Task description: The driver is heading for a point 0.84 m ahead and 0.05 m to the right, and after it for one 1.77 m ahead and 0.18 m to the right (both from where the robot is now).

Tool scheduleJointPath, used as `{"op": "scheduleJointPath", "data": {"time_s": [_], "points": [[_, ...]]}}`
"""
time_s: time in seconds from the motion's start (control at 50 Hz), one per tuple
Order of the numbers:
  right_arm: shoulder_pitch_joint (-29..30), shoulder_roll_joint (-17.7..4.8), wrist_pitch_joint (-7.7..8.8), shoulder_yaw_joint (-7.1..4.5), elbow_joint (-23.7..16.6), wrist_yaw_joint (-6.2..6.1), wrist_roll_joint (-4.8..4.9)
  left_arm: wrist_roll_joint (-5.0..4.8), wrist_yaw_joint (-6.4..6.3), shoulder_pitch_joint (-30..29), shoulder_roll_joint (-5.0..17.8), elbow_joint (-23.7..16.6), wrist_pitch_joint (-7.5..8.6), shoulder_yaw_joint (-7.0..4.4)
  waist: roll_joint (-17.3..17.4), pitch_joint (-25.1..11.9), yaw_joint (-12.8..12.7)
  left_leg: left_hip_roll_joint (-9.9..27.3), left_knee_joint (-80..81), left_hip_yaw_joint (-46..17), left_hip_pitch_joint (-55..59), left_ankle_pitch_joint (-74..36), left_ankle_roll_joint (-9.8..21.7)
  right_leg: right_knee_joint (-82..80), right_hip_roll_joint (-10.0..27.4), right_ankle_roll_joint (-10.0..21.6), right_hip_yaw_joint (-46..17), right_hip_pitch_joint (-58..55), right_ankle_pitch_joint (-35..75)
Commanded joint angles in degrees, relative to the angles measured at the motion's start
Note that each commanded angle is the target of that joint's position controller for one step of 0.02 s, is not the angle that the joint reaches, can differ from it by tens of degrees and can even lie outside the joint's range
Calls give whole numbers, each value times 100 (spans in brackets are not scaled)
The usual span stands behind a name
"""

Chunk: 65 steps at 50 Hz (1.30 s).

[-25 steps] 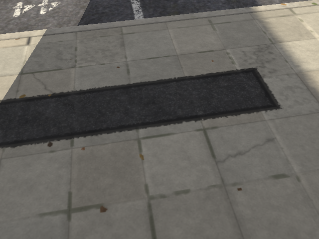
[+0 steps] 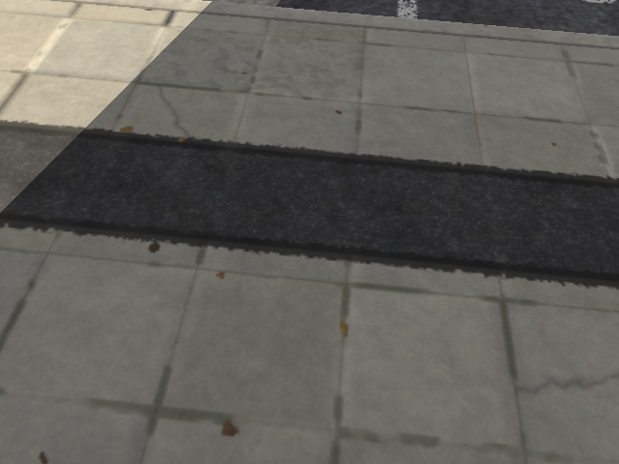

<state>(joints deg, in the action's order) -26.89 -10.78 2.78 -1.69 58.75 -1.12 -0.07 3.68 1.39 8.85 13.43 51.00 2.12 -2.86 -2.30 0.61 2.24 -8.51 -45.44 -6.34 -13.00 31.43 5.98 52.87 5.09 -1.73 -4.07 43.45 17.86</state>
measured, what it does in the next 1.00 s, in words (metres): goes down: right foot 0.18 m lower, then left foot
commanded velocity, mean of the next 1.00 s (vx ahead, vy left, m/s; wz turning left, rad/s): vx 0.50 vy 0.00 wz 0.14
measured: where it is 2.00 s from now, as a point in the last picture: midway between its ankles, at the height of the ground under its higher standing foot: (309, 286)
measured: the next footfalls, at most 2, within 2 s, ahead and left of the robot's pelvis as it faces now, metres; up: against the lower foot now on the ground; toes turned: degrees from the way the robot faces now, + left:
right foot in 0.20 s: +0.29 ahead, -0.17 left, -0.18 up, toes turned +6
left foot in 0.66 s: +0.53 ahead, +0.01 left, -0.18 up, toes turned +7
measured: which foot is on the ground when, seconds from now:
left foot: down 0.00-0.22, up 0.24-0.64, down 0.66-1.00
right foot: up 0.00-0.18, down 0.20-0.68, up 0.70-1.00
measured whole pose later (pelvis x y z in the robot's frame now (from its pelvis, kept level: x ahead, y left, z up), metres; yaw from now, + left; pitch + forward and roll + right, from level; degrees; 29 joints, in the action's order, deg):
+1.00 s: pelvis +0.55 -0.05 -0.13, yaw +5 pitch +0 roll +1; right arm -24.7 -10.6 5.0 -1.9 60.3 -0.2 -0.3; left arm 1.7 1.5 8.8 12.2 52.5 1.7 -3.5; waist -1.7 2.1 1.2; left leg -4.8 -13.8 2.9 -1.1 13.0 5.2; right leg 46.3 5.6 1.7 0.4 36.4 -4.5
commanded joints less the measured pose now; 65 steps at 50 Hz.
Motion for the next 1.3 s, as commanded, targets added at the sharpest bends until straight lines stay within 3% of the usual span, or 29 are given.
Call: {"op": "scheduleJointPath", "data": {"time_s": [0.02,0.08,0.16,0.2,0.22,0.24,0.26,0.28,0.3,0.34,0.38,0.44,0.5,0.58,0.64,0.66,0.68,0.7,0.72,0.74,0.78,0.88,1.08,1.16,1.18,1.2,1.22,1.26,1.3], "points": [[599,-759,199,-129,-613,-23,-7,-39,107,-656,192,-456,148,-34,474,281,-40,946,823,-1648,-1195,-850,906,-1132,-268,95,58,-1175,1141],[169,-726,209,-118,-579,-41,-146,-181,71,-1058,196,-708,156,5,857,724,319,913,251,-1887,-543,-983,913,-2297,-241,99,-167,-1009,511],[-338,-673,51,-86,-373,-147,-309,-438,25,-536,352,-555,253,-120,524,823,408,933,-941,-2061,176,-1937,867,-4072,241,352,-398,-1889,510],[-398,-774,13,-178,-281,-24,-358,-317,17,1326,734,159,213,-316,-48,13,-365,350,-3177,-1216,-618,-1230,701,-4017,141,289,3,-4179,330],[-1046,-420,82,-172,-174,104,-105,-147,49,2252,1049,588,243,-363,-1213,-691,-251,-168,-4950,-466,-2283,1532,354,-2140,594,444,-159,-6373,2334],[-1225,-421,67,-152,-130,-16,59,-195,85,2916,1035,640,215,-387,-1328,-1378,-525,-184,-6998,-173,-4057,2248,239,-915,1258,719,-822,-7783,2060],[-820,-507,69,-120,-244,-134,-20,-277,112,2981,941,625,175,-324,-996,-1477,-665,152,-7661,116,-4731,1446,197,-1411,1541,880,-1498,-7390,907],[164,-685,104,-93,-653,-98,-121,-250,-19,2451,1152,474,182,-407,-1682,-1274,-764,359,-6866,347,-5575,464,148,-2728,1925,1552,-2741,-6846,-3384],[906,-853,73,-161,-651,-4,-338,-233,-110,1957,578,233,171,-261,-519,-438,-721,803,-6238,458,-5360,-196,94,-3358,1575,1536,-2656,-5490,-4432],[1474,-509,15,-113,-825,172,-336,-77,-150,1547,238,348,315,-88,-122,375,-319,1064,-4770,45,-4609,-1098,3,-3322,1294,1408,-2279,-3618,-2933],[1772,-159,-22,15,-998,275,-298,-196,-176,1444,185,485,392,-26,-142,569,49,1165,-2874,473,-3448,-1916,-241,-3811,645,1210,-1297,-2247,-1901],[1807,-50,47,131,-1025,331,-230,-364,-183,1518,166,473,391,1,-762,37,47,1063,-841,708,-1952,-3235,-361,-3845,377,1202,-542,-2234,-316],[2504,-152,37,169,-1073,349,-120,-457,-136,1914,232,527,347,-7,-384,146,-271,894,333,940,-1534,-3673,-278,-3982,432,1019,-424,-2864,-29],[3269,-214,30,171,-1320,305,-122,-266,-157,2637,264,797,233,-9,-195,478,-572,846,1127,997,-1836,-2741,-142,-3797,656,1083,-566,-4189,5],[2113,-375,148,67,-967,232,-179,-210,-168,2600,428,883,210,-31,-12,-72,-49,508,1957,1109,-84,-2295,121,-2310,451,1028,-191,-4356,1290],[1134,-666,219,-41,-726,171,-254,-251,-157,2431,407,760,236,-15,82,-682,341,1038,1809,526,1457,-2440,361,-1210,288,933,9,-3496,590],[233,-1275,223,-208,-642,82,-375,-451,-126,2784,-135,544,268,138,1192,-1694,461,2787,1792,-1700,3492,-2590,1077,800,-269,708,492,-1618,-2156],[144,-1214,91,-267,-554,102,-129,-396,-165,2656,241,596,222,20,1197,-1885,510,3360,2509,-3088,3471,-2197,1447,1962,-785,655,532,-717,-4907],[652,-924,36,-195,-612,116,-54,-244,-168,2119,458,468,179,-71,610,-882,297,3005,2714,-2489,2736,-1606,1274,2189,-467,693,291,-165,-4540],[1157,-711,68,-144,-674,132,-61,-215,-133,1695,288,321,205,-60,541,-226,128,2753,2993,-1894,1869,-1828,1118,1875,-274,697,236,-173,-4124],[1428,-458,144,-79,-638,111,-62,-155,-86,1604,86,323,99,-63,606,317,-285,2229,3391,-1047,597,-2474,734,1236,-37,573,235,-817,-3755],[837,-611,319,-140,-327,87,-19,-151,-12,1116,27,246,-35,-101,580,329,-479,1953,3668,-267,379,-3715,736,589,-9,382,427,-825,-2926],[-218,-736,293,-136,60,37,-119,-219,17,-909,77,-407,33,-14,665,599,14,2056,3506,74,1321,-4248,596,-1774,-218,487,729,-992,-2127],[-13,-856,276,-174,77,5,-133,-195,-65,362,288,-29,192,-131,467,-28,-628,1904,1803,407,1478,-5997,333,-2649,-690,827,965,-2883,-2664],[-40,-705,287,-121,9,24,-102,-112,-126,1337,560,278,269,-232,257,-647,-943,1630,560,622,742,-5310,224,-2683,-295,1022,521,-4312,-2701],[-508,-174,293,7,-183,93,129,4,-177,2152,1221,344,299,-387,-856,-1572,-956,896,-1646,1070,-1175,-2775,-87,-2868,1469,1700,-1964,-6206,-3197],[-512,-519,272,-114,-109,86,40,-190,-127,1928,1177,330,195,-384,-873,-1792,-882,425,-2685,624,-1923,-174,-50,-3662,1932,1968,-3485,-6097,-3271],[324,-587,255,-167,-322,127,-80,-292,-90,738,591,96,170,-214,-57,-308,-489,1046,-2646,356,-2219,-1064,9,-3968,1451,1671,-2026,-4437,-3544],[463,-395,164,-160,-371,161,-160,-306,-106,540,216,168,236,-94,-188,163,-180,1334,-2043,398,-1821,-1479,-71,-4300,924,1322,-1120,-3550,-2854]]}}
Keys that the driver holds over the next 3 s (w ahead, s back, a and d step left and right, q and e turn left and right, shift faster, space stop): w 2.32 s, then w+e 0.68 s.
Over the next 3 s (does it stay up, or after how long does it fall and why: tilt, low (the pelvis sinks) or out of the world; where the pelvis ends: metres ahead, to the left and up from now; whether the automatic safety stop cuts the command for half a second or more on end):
stays up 1.59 0.02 -0.14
